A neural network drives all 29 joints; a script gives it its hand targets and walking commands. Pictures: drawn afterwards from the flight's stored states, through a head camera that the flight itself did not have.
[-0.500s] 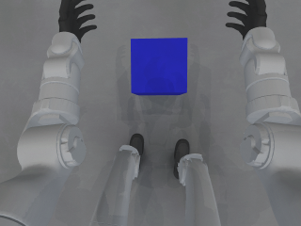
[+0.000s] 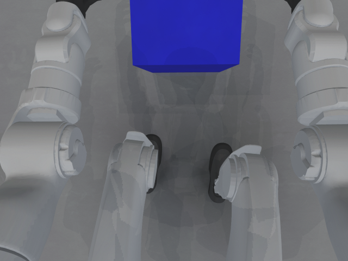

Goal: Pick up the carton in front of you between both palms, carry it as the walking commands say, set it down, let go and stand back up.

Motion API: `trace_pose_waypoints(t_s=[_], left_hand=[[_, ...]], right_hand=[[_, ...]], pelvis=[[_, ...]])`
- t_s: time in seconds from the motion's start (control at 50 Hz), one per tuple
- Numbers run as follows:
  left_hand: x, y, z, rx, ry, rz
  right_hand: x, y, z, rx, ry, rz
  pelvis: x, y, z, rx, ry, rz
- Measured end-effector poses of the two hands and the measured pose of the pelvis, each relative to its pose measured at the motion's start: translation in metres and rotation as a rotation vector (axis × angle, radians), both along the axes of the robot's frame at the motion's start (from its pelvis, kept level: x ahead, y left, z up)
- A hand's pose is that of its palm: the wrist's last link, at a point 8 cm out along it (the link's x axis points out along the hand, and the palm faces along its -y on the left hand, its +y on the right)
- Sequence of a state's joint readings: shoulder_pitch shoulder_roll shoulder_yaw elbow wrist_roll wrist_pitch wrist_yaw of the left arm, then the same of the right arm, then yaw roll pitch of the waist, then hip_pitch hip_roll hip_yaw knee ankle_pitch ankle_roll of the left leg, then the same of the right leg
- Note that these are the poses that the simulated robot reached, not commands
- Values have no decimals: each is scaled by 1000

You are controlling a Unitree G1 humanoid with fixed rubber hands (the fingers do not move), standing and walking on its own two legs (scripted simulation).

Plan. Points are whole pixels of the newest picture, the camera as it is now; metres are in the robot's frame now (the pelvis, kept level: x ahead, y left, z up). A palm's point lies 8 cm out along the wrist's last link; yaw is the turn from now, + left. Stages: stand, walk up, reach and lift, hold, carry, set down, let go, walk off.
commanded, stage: reach and lift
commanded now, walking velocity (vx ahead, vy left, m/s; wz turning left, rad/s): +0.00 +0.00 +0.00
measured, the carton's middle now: (185, 27) +0.55 +0.04 -0.33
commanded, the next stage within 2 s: none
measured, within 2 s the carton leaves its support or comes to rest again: leaves its support in 1.20 s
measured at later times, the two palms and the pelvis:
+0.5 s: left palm (108, 14) +0.55 +0.21 -0.26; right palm (277, 15) +0.57 -0.15 -0.26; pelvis -0.01 +0.01 -0.09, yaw +0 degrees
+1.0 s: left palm (115, 15) +0.54 +0.19 -0.25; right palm (261, 14) +0.57 -0.11 -0.25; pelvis -0.02 +0.00 -0.08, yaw +0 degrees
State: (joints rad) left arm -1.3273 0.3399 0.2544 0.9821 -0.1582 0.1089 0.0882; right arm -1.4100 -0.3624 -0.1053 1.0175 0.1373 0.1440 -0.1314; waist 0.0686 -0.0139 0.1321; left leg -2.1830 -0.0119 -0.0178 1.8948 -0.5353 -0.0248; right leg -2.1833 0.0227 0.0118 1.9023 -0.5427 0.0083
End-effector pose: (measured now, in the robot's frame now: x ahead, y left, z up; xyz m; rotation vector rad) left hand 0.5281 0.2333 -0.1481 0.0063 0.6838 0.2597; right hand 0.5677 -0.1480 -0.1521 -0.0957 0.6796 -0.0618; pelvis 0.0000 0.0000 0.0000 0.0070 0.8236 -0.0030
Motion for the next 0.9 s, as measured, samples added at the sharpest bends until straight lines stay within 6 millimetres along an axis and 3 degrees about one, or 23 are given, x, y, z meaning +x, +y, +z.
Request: trace_pose_waypoints(t_s=[0.16,0.3,0.38,0.54,0.72,0.84,0.9], left_hand=[[2,-6,-53,-10,32,-11],[2,-9,-98,-12,64,-29],[5,-11,-113,-1,67,-38],[20,-23,-107,-16,27,-48],[10,-26,-103,-21,46,-49],[13,-41,-103,-35,32,-68],[14,-42,-104,-35,36,-65]], right_hand=[[0,4,-50,7,29,-5],[-1,6,-94,11,58,-1],[0,5,-109,18,47,-5],[9,3,-105,11,16,7],[5,16,-99,28,38,30],[1,36,-102,53,37,60],[2,37,-102,39,36,46]], pelvis=[[-15,2,-47,-2,-105,0],[-16,5,-72,-3,-160,1],[-14,8,-80,-1,-196,-3],[-7,7,-86,3,-209,0],[-8,1,-82,11,-183,0],[-13,1,-79,11,-204,0],[-15,1,-79,9,-223,1]])
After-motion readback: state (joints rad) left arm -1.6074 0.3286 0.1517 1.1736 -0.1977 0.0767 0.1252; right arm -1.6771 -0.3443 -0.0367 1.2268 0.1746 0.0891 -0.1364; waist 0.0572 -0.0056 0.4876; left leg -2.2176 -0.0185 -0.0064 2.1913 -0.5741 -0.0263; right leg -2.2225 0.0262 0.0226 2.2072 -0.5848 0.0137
